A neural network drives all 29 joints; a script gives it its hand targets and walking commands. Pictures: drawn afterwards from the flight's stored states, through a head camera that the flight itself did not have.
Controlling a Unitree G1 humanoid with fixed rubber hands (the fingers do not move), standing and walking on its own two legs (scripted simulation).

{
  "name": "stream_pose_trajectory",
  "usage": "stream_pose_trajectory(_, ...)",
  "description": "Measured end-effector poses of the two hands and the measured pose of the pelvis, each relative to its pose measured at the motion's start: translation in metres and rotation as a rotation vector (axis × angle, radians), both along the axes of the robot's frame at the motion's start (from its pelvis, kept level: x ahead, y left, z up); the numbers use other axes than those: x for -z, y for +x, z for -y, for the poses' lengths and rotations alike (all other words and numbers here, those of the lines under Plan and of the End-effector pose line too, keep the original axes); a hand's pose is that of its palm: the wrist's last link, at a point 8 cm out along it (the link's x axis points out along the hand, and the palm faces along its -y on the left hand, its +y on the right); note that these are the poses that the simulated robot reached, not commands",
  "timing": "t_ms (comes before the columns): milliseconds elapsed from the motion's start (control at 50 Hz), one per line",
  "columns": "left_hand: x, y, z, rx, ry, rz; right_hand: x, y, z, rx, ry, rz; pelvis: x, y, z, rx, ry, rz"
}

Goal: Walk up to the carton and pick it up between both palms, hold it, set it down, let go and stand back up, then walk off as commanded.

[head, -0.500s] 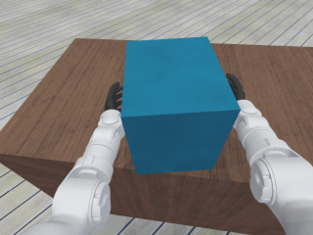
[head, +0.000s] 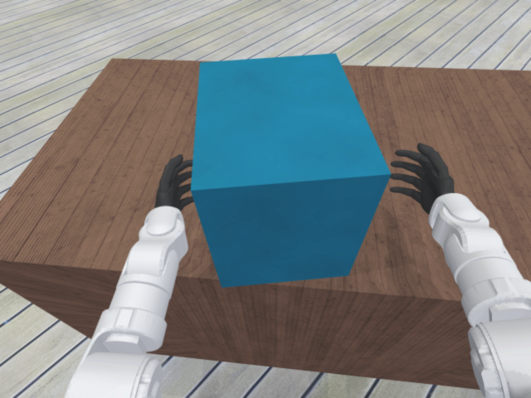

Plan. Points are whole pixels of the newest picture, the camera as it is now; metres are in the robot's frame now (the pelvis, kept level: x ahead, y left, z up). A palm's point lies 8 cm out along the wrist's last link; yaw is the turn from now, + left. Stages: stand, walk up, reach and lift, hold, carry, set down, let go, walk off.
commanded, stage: set down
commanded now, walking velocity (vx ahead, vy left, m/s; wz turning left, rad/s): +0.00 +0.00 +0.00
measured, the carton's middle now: (277, 173) +0.49 +0.05 +0.06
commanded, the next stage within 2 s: none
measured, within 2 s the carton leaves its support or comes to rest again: neither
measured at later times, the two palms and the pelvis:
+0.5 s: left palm (162, 238) +0.33 +0.20 +0.08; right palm (450, 230) +0.38 -0.21 +0.08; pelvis +0.00 -0.01 +0.00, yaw +1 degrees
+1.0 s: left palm (155, 293) +0.26 +0.19 +0.06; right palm (483, 313) +0.27 -0.24 +0.05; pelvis +0.00 +0.00 +0.01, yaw +0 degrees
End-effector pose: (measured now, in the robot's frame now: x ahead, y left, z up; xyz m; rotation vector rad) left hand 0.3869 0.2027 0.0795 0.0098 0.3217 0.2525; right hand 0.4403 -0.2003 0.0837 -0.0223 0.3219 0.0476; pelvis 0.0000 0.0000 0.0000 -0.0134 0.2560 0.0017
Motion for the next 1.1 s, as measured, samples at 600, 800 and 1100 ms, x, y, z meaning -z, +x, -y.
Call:
stream_pose_trajectory(600,0.009,-0.072,0.004,0.028,-0.008,-0.034,0.01,-0.08,0.013,-0.024,-0.004,0.02,-0.006,-0.001,0.004,-0.016,0.015,0.16)
stream_pose_trajectory(800,0.019,-0.109,0.007,0.033,-0.012,-0.046,0.029,-0.127,0.024,-0.003,0.001,0.011,-0.008,0.003,0.0,-0.005,0.017,0.186)
stream_pose_trajectory(1100,0.02,-0.14,0.016,0.038,-0.009,-0.034,0.035,-0.184,0.041,0.041,-0.006,0.012,-0.009,0.006,0.001,0.008,0.022,0.224)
